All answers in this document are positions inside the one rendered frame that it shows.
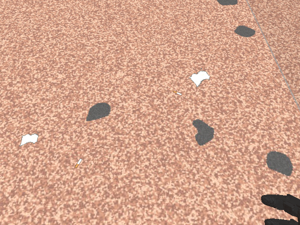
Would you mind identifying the robot right hand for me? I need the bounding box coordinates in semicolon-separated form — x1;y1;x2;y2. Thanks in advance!
261;194;300;225

